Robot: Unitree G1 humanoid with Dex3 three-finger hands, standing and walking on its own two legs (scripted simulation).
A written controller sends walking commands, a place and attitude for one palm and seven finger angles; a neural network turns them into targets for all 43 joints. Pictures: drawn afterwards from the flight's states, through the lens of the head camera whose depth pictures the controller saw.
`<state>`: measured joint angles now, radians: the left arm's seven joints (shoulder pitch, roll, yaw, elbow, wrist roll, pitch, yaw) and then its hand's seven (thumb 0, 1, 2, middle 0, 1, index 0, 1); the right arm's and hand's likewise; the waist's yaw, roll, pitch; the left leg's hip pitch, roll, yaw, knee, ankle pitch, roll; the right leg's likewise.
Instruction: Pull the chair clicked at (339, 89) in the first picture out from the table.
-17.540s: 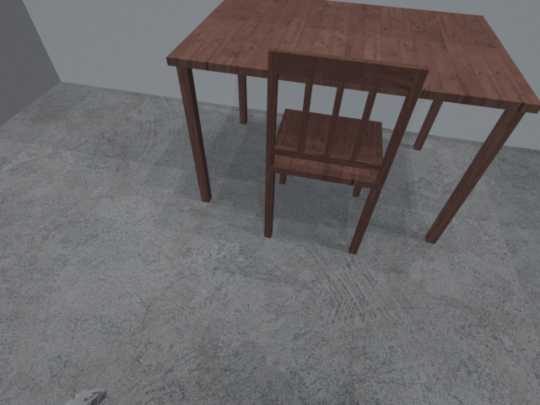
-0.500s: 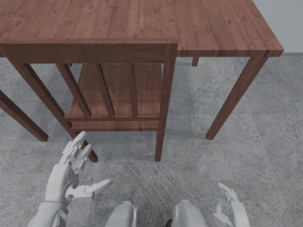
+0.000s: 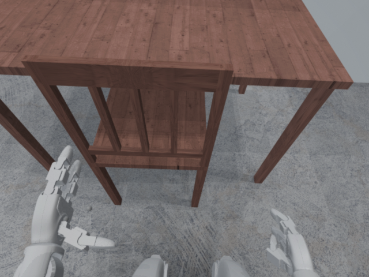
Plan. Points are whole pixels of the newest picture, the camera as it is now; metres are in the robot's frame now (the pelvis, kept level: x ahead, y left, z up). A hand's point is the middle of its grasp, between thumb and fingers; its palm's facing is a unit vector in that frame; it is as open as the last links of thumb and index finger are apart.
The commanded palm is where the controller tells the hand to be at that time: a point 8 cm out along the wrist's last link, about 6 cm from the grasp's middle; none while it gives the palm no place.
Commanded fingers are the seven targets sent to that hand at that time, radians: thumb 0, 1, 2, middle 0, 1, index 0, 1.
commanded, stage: raise the hand toward the chair's back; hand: left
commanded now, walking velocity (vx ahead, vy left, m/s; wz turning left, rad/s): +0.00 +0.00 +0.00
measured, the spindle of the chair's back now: (141, 123) +0.50 +0.16 -0.02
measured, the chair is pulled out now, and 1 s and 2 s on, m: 0.00 0.00 0.00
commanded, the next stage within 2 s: aim the fingers beside a spindle in 0.74 s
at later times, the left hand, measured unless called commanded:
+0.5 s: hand (89, 200) +0.25 +0.21 +0.04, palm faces +0.01 -1.00 -0.02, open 16.9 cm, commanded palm +0.23 +0.27 +0.05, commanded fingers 0.00 -0.50 0.30 -0.06 -0.08 -0.06 -0.08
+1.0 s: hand (92, 197) +0.26 +0.20 +0.04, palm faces +0.05 -1.00 -0.04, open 16.9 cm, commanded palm +0.24 +0.25 +0.05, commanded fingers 0.00 -0.50 0.30 -0.06 -0.08 -0.06 -0.08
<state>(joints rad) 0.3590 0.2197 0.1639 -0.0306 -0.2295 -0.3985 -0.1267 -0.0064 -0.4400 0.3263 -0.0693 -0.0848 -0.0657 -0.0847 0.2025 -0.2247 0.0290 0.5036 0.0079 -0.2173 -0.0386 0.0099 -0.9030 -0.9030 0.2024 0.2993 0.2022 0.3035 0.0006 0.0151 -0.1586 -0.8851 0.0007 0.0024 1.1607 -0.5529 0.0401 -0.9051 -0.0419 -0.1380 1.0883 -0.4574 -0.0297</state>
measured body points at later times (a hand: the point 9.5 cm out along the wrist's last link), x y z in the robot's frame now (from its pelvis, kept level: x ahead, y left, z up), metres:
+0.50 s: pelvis +0.01 +0.01 +0.01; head +0.08 +0.03 +0.45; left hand +0.25 +0.26 +0.05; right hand +0.17 -0.24 -0.06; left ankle +0.01 +0.09 -0.65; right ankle +0.04 -0.11 -0.65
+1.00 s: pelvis +0.00 +0.00 +0.00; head +0.08 +0.01 +0.45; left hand +0.25 +0.25 +0.05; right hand +0.19 -0.23 -0.07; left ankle +0.01 +0.09 -0.65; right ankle +0.04 -0.11 -0.65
